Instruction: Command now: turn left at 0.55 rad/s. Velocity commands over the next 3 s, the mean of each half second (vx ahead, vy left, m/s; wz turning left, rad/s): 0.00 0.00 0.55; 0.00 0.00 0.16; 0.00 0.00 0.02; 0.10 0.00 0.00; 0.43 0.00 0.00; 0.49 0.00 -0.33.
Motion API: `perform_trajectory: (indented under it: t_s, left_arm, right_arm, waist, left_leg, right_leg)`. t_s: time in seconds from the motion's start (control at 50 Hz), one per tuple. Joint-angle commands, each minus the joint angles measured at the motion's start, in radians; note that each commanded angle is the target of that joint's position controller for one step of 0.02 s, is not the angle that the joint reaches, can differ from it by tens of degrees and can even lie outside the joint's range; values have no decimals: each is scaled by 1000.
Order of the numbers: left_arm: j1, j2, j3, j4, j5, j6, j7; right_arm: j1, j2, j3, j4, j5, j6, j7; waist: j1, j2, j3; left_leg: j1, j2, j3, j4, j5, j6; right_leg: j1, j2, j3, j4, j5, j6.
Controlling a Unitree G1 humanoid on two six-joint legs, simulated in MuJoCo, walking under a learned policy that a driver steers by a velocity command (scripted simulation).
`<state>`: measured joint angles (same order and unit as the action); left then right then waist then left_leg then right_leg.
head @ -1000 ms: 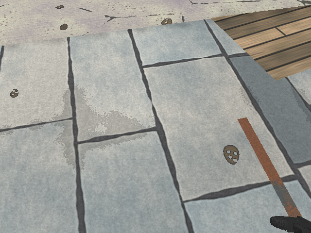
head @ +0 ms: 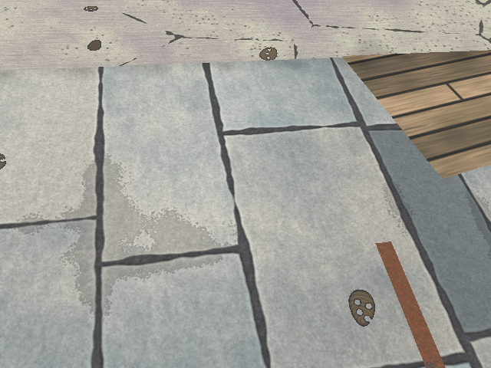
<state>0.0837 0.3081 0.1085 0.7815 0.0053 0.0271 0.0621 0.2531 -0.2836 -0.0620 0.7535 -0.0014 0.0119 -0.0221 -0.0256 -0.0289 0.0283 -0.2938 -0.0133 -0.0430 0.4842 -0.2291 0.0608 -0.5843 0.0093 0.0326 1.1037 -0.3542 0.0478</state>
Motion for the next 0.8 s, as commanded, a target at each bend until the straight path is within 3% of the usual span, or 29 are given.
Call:
perform_trajectory:
  t_s: [0.02,0.14,0.22,0.26,0.3,0.32,0.34,0.36,0.38,0.4,0.42,0.44,0.48,0.52,0.56,0.62,0.68,0.7,0.72,0.74,0.76,0.78,0.8]
  left_arm:
    - [-44,54,10,-70,-5,-24,2]
    - [-68,55,0,-73,-13,-40,-19]
    - [-42,72,1,-68,-20,-58,-36]
    - [-17,79,1,-64,-22,-68,-45]
    - [48,85,6,-45,-21,-76,-55]
    - [77,117,17,-36,-14,-75,-54]
    - [74,180,27,-48,4,-66,-47]
    - [66,215,29,-50,37,-58,-49]
    - [34,169,18,-73,30,-61,-47]
    - [-14,114,3,-88,19,-60,-41]
    - [-39,94,-4,-93,9,-57,-38]
    - [-37,89,-9,-91,-3,-55,-36]
    - [0,100,-11,-78,-1,-46,-31]
    - [36,110,-10,-68,2,-39,-28]
    - [29,127,-7,-67,-2,-33,-31]
    - [38,154,-4,-57,-11,-27,-44]
    - [45,131,-21,-36,-31,-27,-50]
    - [92,102,-34,-17,-22,-38,-55]
    - [118,44,-57,-31,26,-51,-65]
    - [99,23,-63,-40,16,-54,-60]
    - [62,76,-54,-33,12,-48,-52]
    - [50,75,-53,-27,11,-46,-51]
    - [49,73,-55,-12,13,-41,-47]
  right_arm:
    - [-17,-163,-40,-80,9,-16,-18]
    - [-28,-199,-58,-113,10,6,-22]
    - [-63,-202,-61,-139,12,17,-12]
    - [-85,-200,-61,-152,19,23,-11]
    - [-126,-193,-59,-168,34,31,-15]
    - [-119,-168,-52,-176,33,33,-19]
    - [-61,-107,-37,-176,17,32,-15]
    - [-46,-143,-50,-204,22,22,-12]
    - [-22,-221,-72,-187,9,14,-8]
    - [-16,-245,-85,-163,17,18,-4]
    - [-8,-218,-83,-141,16,28,-7]
    - [-15,-192,-76,-142,12,36,-10]
    - [-44,-140,-58,-160,19,37,-5]
    - [-85,-114,-44,-183,20,32,-5]
    - [-104,-91,-28,-195,10,30,-1]
    - [-105,-95,-22,-197,12,29,6]
    - [-26,-97,-26,-157,8,27,10]
    - [-25,-128,-29,-164,1,27,6]
    - [0,-204,-40,-178,-9,30,-7]
    - [-63,-161,-22,-174,-28,23,2]
    - [-115,-104,-8,-190,-27,9,13]
    - [-127,-82,-1,-176,-28,-2,17]
    - [-126,-99,-4,-171,-26,-8,18]
  waist:
    - [12,147,-120]
    - [-8,184,-97]
    - [-5,194,-115]
    - [7,198,-129]
    - [53,186,-135]
    - [52,150,-148]
    - [9,-66,-171]
    - [-11,-257,-117]
    - [-8,-178,-108]
    - [-18,-120,-90]
    - [-21,-90,-73]
    - [-7,-91,-60]
    - [13,-102,-58]
    - [41,-124,-78]
    - [49,-142,-97]
    - [61,-168,-99]
    - [13,-133,-85]
    - [21,-80,-103]
    - [55,137,-175]
    - [69,266,-155]
    - [51,197,-113]
    - [56,189,-102]
    - [50,188,-88]
  left_leg:
    - [232,221,-278,-145,329,140]
    - [182,200,-354,-134,226,160]
    - [163,190,-428,-99,334,169]
    - [176,179,-465,-70,403,159]
    - [141,131,-459,-25,368,111]
    - [63,87,-429,24,230,65]
    - [-75,-26,-287,229,-113,8]
    - [-275,-142,-138,412,-448,-46]
    - [-306,-59,-136,612,-422,-87]
    - [-305,-39,-127,681,-347,-104]
    - [-305,-35,-119,710,-292,-122]
    - [-325,-38,-117,740,-247,-138]
    - [-304,-44,-77,698,-209,-154]
    - [-295,-28,-55,575,-201,-162]
    - [-208,2,-23,429,-209,-160]
    - [-67,8,37,237,-192,-146]
    - [129,-15,69,-122,68,-90]
    - [253,40,-12,-158,205,-61]
    - [386,236,-223,-108,540,0]
    - [228,315,-276,-107,490,130]
    - [168,258,-247,-127,331,139]
    - [156,204,-201,-126,217,94]
    - [136,161,-168,-120,138,56]
  right_leg:
    - [-103,-8,54,-57,47,16]
    - [22,14,64,-314,28,41]
    - [126,35,68,-419,-8,29]
    - [180,41,67,-508,4,16]
    - [314,36,45,-723,168,-8]
    - [432,-39,82,-777,275,-35]
    - [550,-246,266,-785,438,-117]
    - [523,-402,477,-796,617,-295]
    - [491,-445,463,-795,600,-353]
    - [470,-371,347,-781,549,-310]
    - [460,-297,262,-770,486,-263]
    - [464,-274,226,-766,501,-256]
    - [463,-238,153,-771,566,-267]
    - [525,-242,135,-764,578,-279]
    - [522,-245,112,-755,575,-277]
    - [480,-257,110,-745,578,-279]
    - [416,-227,94,-682,493,-219]
    - [343,-201,75,-655,394,-147]
    - [239,-118,-11,-498,131,-60]
    - [246,-74,-28,-532,-98,-16]
    - [293,-80,-24,-534,-59,7]
    - [311,-74,-27,-578,45,9]
    - [341,-70,-27,-611,127,11]
